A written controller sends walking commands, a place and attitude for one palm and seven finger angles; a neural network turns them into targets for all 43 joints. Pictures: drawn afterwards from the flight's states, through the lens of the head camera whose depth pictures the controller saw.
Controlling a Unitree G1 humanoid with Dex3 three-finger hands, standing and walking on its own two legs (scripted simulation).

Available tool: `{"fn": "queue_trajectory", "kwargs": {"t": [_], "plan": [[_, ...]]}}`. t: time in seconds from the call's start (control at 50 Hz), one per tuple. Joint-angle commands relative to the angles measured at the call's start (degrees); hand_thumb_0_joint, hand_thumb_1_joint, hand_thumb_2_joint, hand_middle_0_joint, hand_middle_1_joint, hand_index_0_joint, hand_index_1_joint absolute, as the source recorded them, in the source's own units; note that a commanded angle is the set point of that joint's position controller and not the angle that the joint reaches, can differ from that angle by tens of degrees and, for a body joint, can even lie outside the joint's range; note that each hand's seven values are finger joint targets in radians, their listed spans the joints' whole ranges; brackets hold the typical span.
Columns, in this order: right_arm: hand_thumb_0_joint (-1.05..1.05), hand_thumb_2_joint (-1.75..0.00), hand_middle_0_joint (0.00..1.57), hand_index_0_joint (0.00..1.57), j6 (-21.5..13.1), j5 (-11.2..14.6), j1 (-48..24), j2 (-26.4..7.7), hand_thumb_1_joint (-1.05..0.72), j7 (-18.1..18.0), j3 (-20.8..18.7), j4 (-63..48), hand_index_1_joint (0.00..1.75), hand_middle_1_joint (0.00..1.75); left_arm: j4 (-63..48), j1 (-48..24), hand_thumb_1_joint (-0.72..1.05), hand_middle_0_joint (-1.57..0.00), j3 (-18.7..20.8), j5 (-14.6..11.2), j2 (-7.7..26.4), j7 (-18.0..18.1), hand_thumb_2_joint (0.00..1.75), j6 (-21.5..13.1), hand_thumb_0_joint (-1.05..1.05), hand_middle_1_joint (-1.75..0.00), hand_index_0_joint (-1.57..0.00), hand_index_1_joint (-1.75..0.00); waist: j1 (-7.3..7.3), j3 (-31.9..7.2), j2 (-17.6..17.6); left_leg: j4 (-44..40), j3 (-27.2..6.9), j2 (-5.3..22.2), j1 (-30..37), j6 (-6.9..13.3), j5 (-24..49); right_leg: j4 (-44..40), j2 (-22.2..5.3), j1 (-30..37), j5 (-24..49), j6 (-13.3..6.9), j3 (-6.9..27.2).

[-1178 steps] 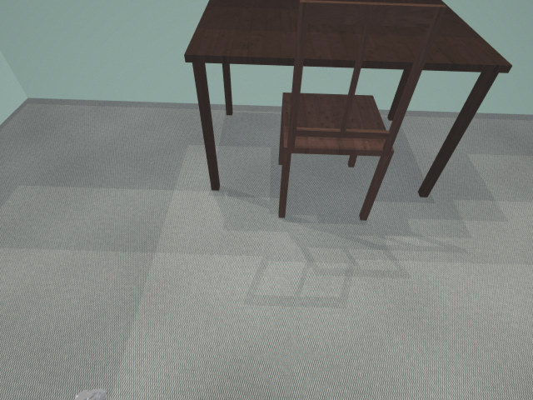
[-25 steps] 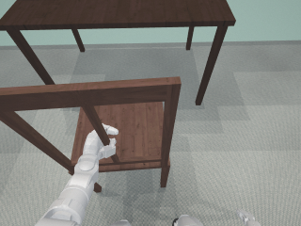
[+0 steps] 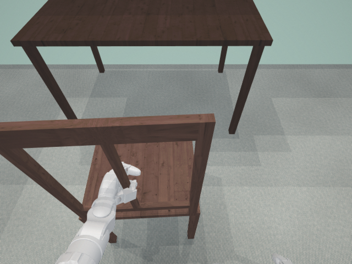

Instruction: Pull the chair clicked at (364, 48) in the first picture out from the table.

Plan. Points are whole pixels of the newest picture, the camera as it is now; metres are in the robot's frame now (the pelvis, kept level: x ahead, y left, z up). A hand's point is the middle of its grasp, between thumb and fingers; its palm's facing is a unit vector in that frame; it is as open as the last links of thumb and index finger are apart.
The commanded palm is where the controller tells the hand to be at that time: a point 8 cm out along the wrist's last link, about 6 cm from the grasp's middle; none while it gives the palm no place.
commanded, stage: stop walking, hand still on the chair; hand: left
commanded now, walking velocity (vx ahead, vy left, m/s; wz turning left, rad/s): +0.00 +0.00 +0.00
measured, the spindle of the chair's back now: (124, 181) +0.32 +0.15 -0.05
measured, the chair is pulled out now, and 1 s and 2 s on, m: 0.53 0.53 0.53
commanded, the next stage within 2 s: open the thumb and straighten the fingers in 0.60 s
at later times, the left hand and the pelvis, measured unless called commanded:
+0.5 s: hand (133, 190) +0.30 +0.13 -0.06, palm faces -0.01 -0.98 -0.18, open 5.1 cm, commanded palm +0.28 +0.18 -0.04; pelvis +0.03 +0.00 +0.01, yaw -1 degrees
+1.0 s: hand (130, 188) +0.31 +0.14 -0.07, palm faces -0.01 -0.99 -0.15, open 9.4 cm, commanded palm +0.29 +0.19 -0.04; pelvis +0.04 +0.00 -0.01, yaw +1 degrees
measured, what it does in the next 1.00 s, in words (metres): stands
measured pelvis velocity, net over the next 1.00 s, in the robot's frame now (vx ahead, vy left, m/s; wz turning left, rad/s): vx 0.04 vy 0.00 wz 0.01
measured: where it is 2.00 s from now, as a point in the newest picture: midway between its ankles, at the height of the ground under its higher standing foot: outside the picture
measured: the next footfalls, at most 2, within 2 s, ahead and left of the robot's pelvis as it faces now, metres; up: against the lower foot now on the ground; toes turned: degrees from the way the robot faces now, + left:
none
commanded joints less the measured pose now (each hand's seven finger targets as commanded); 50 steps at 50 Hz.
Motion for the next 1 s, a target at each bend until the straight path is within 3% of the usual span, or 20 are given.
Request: {"fn": "queue_trajectory", "kwargs": {"t": [0.0, 0.02, 0.08, 0.12, 0.18, 0.22, 0.28, 0.34, 0.38, 0.42, 0.62, 0.68, 0.7, 0.72, 0.74, 0.76, 0.8, 0.88, 0.92, 0.98], "plan": [[0.0, -0.9, 0.2, 0.2, -3.3, 0.1, -4.0, -6.5, -0.9, -0.3, -2.2, -7.2, 0.3, 0.3, -12.2, -14.7, 0.9, -0.5, 1.8, 1.0, 7.8, 0.7, 0.9, -3.2, 0.0, -1.45, -0.5, -1.45, 1.34, -15.1, -1.4, -7.5, -4.0, 4.6, 4.5, 3.4, 6.7, -5.9, -4.1, 9.1, 0.3, -2.0, 4.3], [0.0, -0.9, 0.2, 0.2, -3.4, 0.2, -3.9, -6.8, -0.9, -0.4, -2.4, -6.7, 0.3, 0.3, -12.1, -13.1, 0.9, -0.5, 1.9, 0.9, 8.5, 0.7, 0.9, -3.1, 0.0, -1.45, -0.5, -1.45, 1.18, -15.0, -0.1, -7.9, -4.1, 4.9, 5.3, 3.3, 9.3, -5.6, -3.9, 9.7, 3.8, -1.8, 3.5], [0.0, -0.9, 0.2, 0.2, -3.6, 0.0, -4.1, -6.7, -0.9, -0.2, -2.4, -6.7, 0.3, 0.3, -12.8, -11.2, 0.9, -0.5, 0.9, 1.0, 7.1, 0.5, 0.9, -3.0, 0.0, -1.45, -0.5, -1.45, 1.16, -16.4, -1.6, -7.2, -3.6, 5.3, 7.6, 2.7, 15.9, -4.3, -4.2, 11.7, 12.0, -2.1, 3.1], [0.0, -0.9, 0.2, 0.2, -3.6, 0.2, -4.1, -6.9, -0.9, -0.2, -2.7, -6.2, 0.3, 0.3, -13.0, -9.8, 0.9, -0.5, 0.8, 0.9, 7.8, 0.5, 0.9, -2.9, 0.0, -1.45, -0.5, -1.45, 0.87, -15.4, -0.9, -7.5, -3.3, 5.0, 7.8, 2.6, 15.9, -5.1, -4.6, 11.8, 14.0, -2.2, 3.4], [0.0, -0.9, 0.2, 0.2, -3.1, 0.0, -4.4, -6.7, -0.9, 0.1, -2.7, -6.5, 0.3, 0.3, -14.0, -9.5, 0.9, -0.5, 0.5, 1.0, 7.0, 0.6, 0.9, -3.0, 0.0, -1.45, -0.5, -1.45, 0.94, -15.9, -2.5, -7.4, -2.8, 5.0, 8.8, 2.2, 16.0, -5.0, -4.7, 12.0, 15.1, -2.5, 3.7], [0.0, -0.9, 0.2, 0.2, -2.9, 0.1, -4.5, -6.8, -0.9, 0.0, -2.7, -6.5, 0.3, 0.3, -14.5, -8.3, 0.9, -0.5, 0.4, 0.9, 7.5, 0.6, 0.9, -2.8, 0.0, -1.45, -0.5, -1.45, 0.78, -14.8, -0.2, -7.9, -2.5, 4.8, 8.7, 2.3, 15.0, -5.8, -4.7, 11.4, 14.3, -2.4, 3.6], [0.0, -0.9, 0.2, 0.2, -2.3, 0.0, -5.0, -6.3, -0.9, 0.2, -2.5, -7.2, 0.3, 0.3, -14.5, -7.5, 0.9, -0.5, 0.1, 1.0, 6.4, 0.7, 0.9, -2.4, 0.0, -1.45, -0.5, -1.45, 0.97, -15.1, -2.5, -7.8, -2.2, 4.6, 8.6, 2.2, 13.2, -6.3, -4.7, 11.5, 12.9, -2.5, 3.9], [0.0, -0.9, 0.2, 0.2, -2.0, 0.0, -5.1, -6.3, -0.9, 0.2, -2.7, -7.6, 0.3, 0.3, -16.2, -7.1, 0.9, -0.5, 0.8, 1.1, 7.3, 0.9, 0.9, -2.3, 0.0, -1.45, -0.5, -1.45, 0.99, -15.2, 0.0, -8.0, -2.0, 4.7, 9.3, 2.4, 14.0, -6.3, -4.7, 11.5, 13.7, -2.7, 4.0], [0.0, -0.9, 0.2, 0.2, -1.7, 0.0, -5.5, -6.2, -0.9, 0.3, -2.5, -8.1, 0.3, 0.3, -16.3, -6.6, 0.9, -0.5, 0.5, 1.0, 6.7, 0.8, 0.9, -2.1, 0.0, -1.45, -0.5, -1.45, 1.06, -15.5, -1.6, -7.9, -2.1, 4.9, 9.3, 2.3, 14.8, -6.1, -4.7, 11.9, 14.4, -2.7, 3.7], [0.0, -0.9, 0.2, 0.2, -1.6, 0.2, -5.2, -6.4, -0.9, 0.2, -2.6, -8.0, 0.3, 0.3, -17.4, -6.4, 0.9, -0.5, 0.2, 0.9, 7.2, 0.8, 0.9, -1.9, 0.0, -1.45, -0.5, -1.45, 0.71, -14.9, 0.0, -8.2, -1.9, 4.7, 8.9, 2.3, 14.6, -6.4, -4.7, 12.2, 14.8, -2.6, 3.5], [0.0, -0.9, 0.2, 0.2, -1.0, 0.3, -5.5, -6.4, -0.9, 0.2, -2.6, -8.4, 0.3, 0.3, -17.6, -4.8, 0.9, -0.5, 0.7, 0.6, 7.8, 1.0, 0.9, -1.6, 0.0, -1.45, -0.5, -1.45, 0.84, -14.4, 0.0, -8.5, -2.1, 4.9, 8.7, 2.5, 13.4, -6.9, -4.6, 12.1, 13.2, -2.6, 3.5], [0.0, -0.9, 0.2, 0.2, -0.8, 0.2, -5.6, -6.2, -0.9, 0.3, -2.7, -8.8, 0.3, 0.3, -18.0, -3.6, 0.9, -0.5, 1.8, 0.7, 8.1, 1.1, 0.9, -1.7, 0.0, -1.45, -0.5, -1.45, 1.11, -14.7, -2.2, -7.9, -1.8, 4.9, 9.0, 2.4, 12.9, -6.9, -4.8, 12.2, 13.5, -2.8, 4.1], [0.0, -0.9, 0.2, 0.2, -1.8, 2.5, -4.3, -9.0, -0.9, 2.1, -3.1, -8.2, 0.3, 0.3, -13.4, 2.8, 0.78, -0.5, -1.6, -2.1, 2.5, -0.4, 0.84, 0.2, 0.0, -1.45, -0.5, -1.45, -3.07, -13.4, -10.0, -6.4, 0.4, 1.3, 0.0, 2.3, 6.9, -3.9, -2.2, 7.3, 8.3, -1.7, -2.1], [0.0, -0.9, 0.2, 0.2, -2.2, 2.7, -4.9, -9.4, -0.9, 2.8, -3.2, -8.4, 0.3, 0.3, -14.0, 3.6, 0.66, -0.5, -0.5, -2.6, 4.1, -1.1, 0.78, 0.3, 0.0, -1.45, -0.5, -1.45, -1.58, -12.1, -9.8, -5.8, 0.7, 1.3, -2.8, 2.4, 3.8, -3.1, -2.3, 6.8, 5.6, -1.9, -1.8], [0.0, -0.9, 0.2, 0.2, -3.1, 2.6, -5.5, -9.4, -0.9, 3.5, -3.3, -9.1, 0.3, 0.3, -19.6, 0.7, 0.54, -0.5, 2.7, -2.7, 8.4, -1.2, 0.73, -0.9, 0.0, -1.45, -0.5, -1.45, -1.52, -12.8, -7.5, -4.6, 1.1, 0.5, -4.1, 2.7, 0.9, -2.7, -2.2, 4.8, 2.6, -1.6, -1.2], [0.0, -0.9, 0.2, 0.2, -3.9, 2.2, -5.5, -9.2, -0.9, 3.8, -3.6, -9.8, 0.3, 0.3, -23.8, 0.6, 0.42, -0.5, 3.6, -2.0, 9.7, -1.6, 0.67, -1.6, 0.0, -1.45, -0.5, -1.45, -0.98, -15.9, -3.9, -3.4, 1.4, -0.1, -4.3, 2.8, 1.1, -1.5, -2.0, 4.4, 2.3, -1.7, -0.9], [0.0, -0.9, 0.2, 0.2, -5.2, 1.7, -5.3, -8.5, -0.9, 4.2, -3.5, -10.5, 0.3, 0.3, -27.5, 1.0, 0.17, -0.5, 1.6, -1.0, 8.1, -2.3, 0.55, -1.2, 0.0, -1.45, -0.5, -1.45, -1.22, -16.7, 0.7, -1.4, 1.8, -0.5, -5.3, 2.6, 2.2, 0.5, -1.6, 2.0, 2.7, -2.0, -1.3], [0.0, -0.9, 0.2, 0.2, -6.7, 1.5, -4.3, -9.0, -0.9, 4.4, -3.9, -11.5, 0.3, 0.3, -29.7, 4.1, -0.31, -0.5, 2.7, -1.6, 8.0, -1.8, 0.32, 2.4, 0.0, -1.45, -0.5, -1.45, -0.85, -19.4, -1.0, 1.6, 1.5, -0.7, -7.8, 2.5, 2.4, 3.2, -1.0, 0.0, 2.8, -1.7, -1.9], [0.0, -0.9, 0.2, 0.2, -7.0, 1.3, -3.9, -9.4, -0.9, 4.0, -3.9, -11.5, 0.3, 0.3, -29.3, 4.3, -0.55, -0.45, 3.7, -1.7, 8.9, -1.5, 0.2, 4.4, 0.0, -1.3, -0.45, -1.3, -1.22, -19.1, -1.9, 2.9, 1.3, -0.9, -9.5, 2.5, 2.6, 4.4, -0.9, -0.6, 3.6, -1.8, -2.1], [0.0, -0.9, 0.2, 0.2, -7.6, 1.1, -3.6, -9.5, -0.9, 3.6, -4.0, -12.5, 0.3, 0.3, -33.2, 4.5, -0.55, -0.38, 4.5, -1.9, 9.0, -1.8, 0.2, 5.9, 0.0, -1.09, -0.38, -1.09, -0.92, -22.1, -2.2, 4.7, 1.6, -1.1, -10.4, 2.4, 3.4, 6.4, -0.9, -1.3, 4.4, -1.4, -2.2]]}}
